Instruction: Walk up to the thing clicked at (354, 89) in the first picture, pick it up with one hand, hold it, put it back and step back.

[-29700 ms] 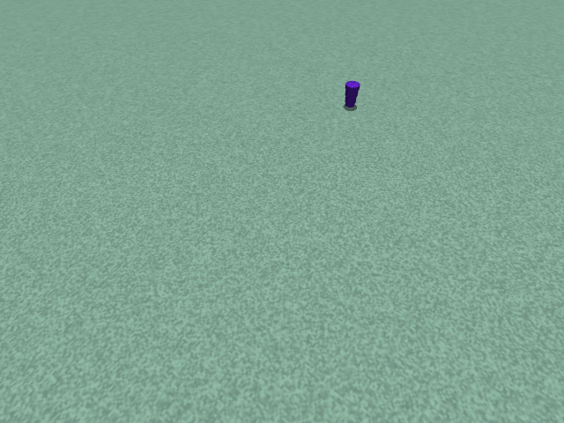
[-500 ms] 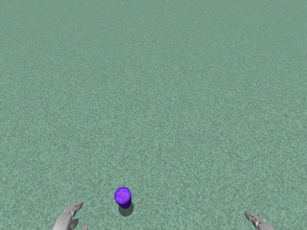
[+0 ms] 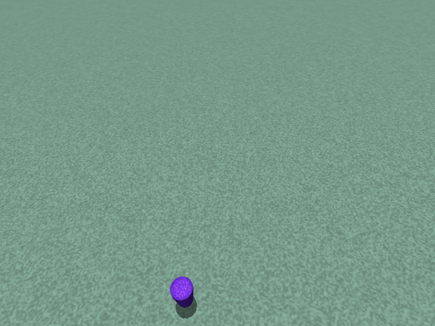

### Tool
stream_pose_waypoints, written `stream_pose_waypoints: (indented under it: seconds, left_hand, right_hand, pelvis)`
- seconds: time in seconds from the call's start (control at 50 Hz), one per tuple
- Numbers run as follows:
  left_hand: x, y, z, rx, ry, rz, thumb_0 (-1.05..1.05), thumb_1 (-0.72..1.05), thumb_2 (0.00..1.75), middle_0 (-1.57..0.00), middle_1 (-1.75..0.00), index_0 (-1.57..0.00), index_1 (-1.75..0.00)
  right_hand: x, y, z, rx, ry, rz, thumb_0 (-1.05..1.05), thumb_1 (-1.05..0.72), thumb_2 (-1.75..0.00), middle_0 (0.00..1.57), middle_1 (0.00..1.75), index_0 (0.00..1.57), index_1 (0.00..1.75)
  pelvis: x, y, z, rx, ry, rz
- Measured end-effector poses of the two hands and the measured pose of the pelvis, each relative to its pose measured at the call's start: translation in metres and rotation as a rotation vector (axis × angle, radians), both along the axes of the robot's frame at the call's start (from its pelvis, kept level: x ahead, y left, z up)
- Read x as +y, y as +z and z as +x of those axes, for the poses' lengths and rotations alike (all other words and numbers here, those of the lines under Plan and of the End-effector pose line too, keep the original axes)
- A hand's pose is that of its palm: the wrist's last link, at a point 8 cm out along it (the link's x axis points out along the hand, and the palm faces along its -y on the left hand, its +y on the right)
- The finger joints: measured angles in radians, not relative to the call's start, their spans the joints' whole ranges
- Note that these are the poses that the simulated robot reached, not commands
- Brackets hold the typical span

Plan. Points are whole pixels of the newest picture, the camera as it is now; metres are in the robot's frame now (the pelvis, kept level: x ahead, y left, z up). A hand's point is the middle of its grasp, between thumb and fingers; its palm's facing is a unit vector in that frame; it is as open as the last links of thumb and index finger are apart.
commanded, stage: stand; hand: left
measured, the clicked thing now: (183, 294) +0.41 +0.20 -0.70
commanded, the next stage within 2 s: step back in 1.52 s
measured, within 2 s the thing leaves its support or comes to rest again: neither
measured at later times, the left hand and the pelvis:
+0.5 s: hand out of the picture +0.06 +0.24 -0.15, palm faces -0.01 -0.94 -0.34, open 7.4 cm; pelvis +0.00 -0.01 +0.01, yaw +0 degrees
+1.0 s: hand out of the picture +0.09 +0.24 -0.15, palm faces -0.02 -0.94 -0.35, open 7.4 cm; pelvis +0.01 -0.01 +0.01, yaw -1 degrees
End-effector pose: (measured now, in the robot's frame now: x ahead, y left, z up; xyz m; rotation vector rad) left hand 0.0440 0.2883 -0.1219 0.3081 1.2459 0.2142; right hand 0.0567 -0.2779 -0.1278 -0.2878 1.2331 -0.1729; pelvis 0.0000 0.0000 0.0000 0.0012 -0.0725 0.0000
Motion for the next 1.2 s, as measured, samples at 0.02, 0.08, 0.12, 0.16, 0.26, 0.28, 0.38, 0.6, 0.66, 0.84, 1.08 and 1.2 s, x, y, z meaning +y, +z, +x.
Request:
stream_pose_waypoints:
  seconds: [0.02,0.08,0.12,0.16,0.26,0.28,0.38,0.6,0.66,0.84,1.08,1.2]
  left_hand:
    - [0.000,0.001,-0.001,0.003,0.001,0.001,0.01,0.91,0.90,-0.21,-0.30,-0.20,-0.30]
    - [0.001,0.003,-0.002,0.008,0.003,0.006,0.01,0.91,0.90,-0.21,-0.30,-0.20,-0.30]
    - [0.002,0.004,-0.003,0.011,0.005,0.008,0.01,0.91,0.90,-0.21,-0.30,-0.20,-0.30]
    - [0.002,0.004,-0.003,0.014,0.007,0.010,0.01,0.91,0.90,-0.21,-0.30,-0.20,-0.30]
    - [0.001,0.005,-0.003,0.021,0.010,0.012,0.01,0.91,0.90,-0.21,-0.30,-0.20,-0.30]
    - [0.001,0.006,-0.003,0.023,0.011,0.012,0.01,0.91,0.90,-0.21,-0.30,-0.20,-0.30]
    - [-0.002,0.005,-0.001,0.032,0.009,0.008,0.01,0.91,0.90,-0.21,-0.30,-0.20,-0.30]
    - [-0.007,0.006,0.016,0.015,0.000,-0.001,0.01,0.91,0.90,-0.21,-0.30,-0.20,-0.30]
    - [-0.007,0.007,0.021,0.008,-0.003,-0.002,0.01,0.91,0.90,-0.21,-0.30,-0.20,-0.30]
    - [-0.008,0.010,0.030,0.002,-0.008,0.001,0.01,0.91,0.90,-0.21,-0.30,-0.20,-0.30]
    - [-0.010,0.010,0.039,-0.001,-0.013,0.001,0.01,0.91,0.90,-0.21,-0.30,-0.20,-0.30]
    - [-0.012,0.010,0.043,-0.008,-0.018,-0.002,0.01,0.91,0.90,-0.21,-0.30,-0.20,-0.30]
  right_hand:
    - [0.000,0.000,0.000,0.001,-0.001,0.002,0.00,-0.90,-0.89,0.20,0.30,0.20,0.30]
    - [-0.001,0.000,0.000,0.003,-0.003,0.004,0.00,-0.90,-0.89,0.20,0.30,0.20,0.30]
    - [-0.002,0.001,0.001,0.003,-0.004,0.004,0.00,-0.90,-0.89,0.20,0.30,0.20,0.30]
    - [-0.004,0.001,0.001,0.005,-0.005,0.003,0.00,-0.90,-0.89,0.20,0.30,0.20,0.30]
    - [-0.010,0.002,0.000,0.014,-0.009,-0.005,0.00,-0.90,-0.89,0.20,0.30,0.20,0.30]
    - [-0.011,0.003,0.000,0.016,-0.010,-0.006,0.00,-0.90,-0.89,0.20,0.30,0.20,0.30]
    - [-0.016,0.004,0.000,0.023,-0.014,-0.012,0.00,-0.90,-0.89,0.20,0.30,0.20,0.30]
    - [-0.021,0.007,0.004,0.021,-0.018,-0.020,0.00,-0.90,-0.90,0.20,0.30,0.20,0.30]
    - [-0.022,0.007,0.005,0.021,-0.019,-0.020,0.00,-0.90,-0.89,0.20,0.30,0.20,0.30]
    - [-0.024,0.007,0.009,0.021,-0.022,-0.017,0.00,-0.90,-0.89,0.20,0.30,0.20,0.30]
    - [-0.028,0.008,0.015,0.022,-0.027,-0.020,0.00,-0.90,-0.89,0.20,0.30,0.20,0.30]
    - [-0.030,0.009,0.018,0.015,-0.029,-0.023,0.00,-0.90,-0.90,0.20,0.30,0.20,0.30]
  pelvis:
    - [0.000,0.001,0.000,0.000,0.000,0.000]
    - [0.000,0.002,-0.002,-0.002,0.001,0.001]
    - [-0.001,0.002,-0.002,-0.002,0.001,0.001]
    - [-0.001,0.003,-0.002,-0.002,0.002,0.001]
    - [-0.003,0.004,-0.002,0.000,0.002,0.001]
    - [-0.003,0.004,-0.002,0.000,0.002,0.001]
    - [-0.006,0.005,0.000,0.003,0.000,0.000]
    - [-0.008,0.006,0.004,0.005,-0.006,0.001]
    - [-0.009,0.007,0.005,0.007,-0.007,0.001]
    - [-0.011,0.007,0.009,0.014,-0.010,0.003]
    - [-0.014,0.008,0.015,0.018,-0.014,0.001]
    - [-0.015,0.008,0.017,0.019,-0.017,0.001]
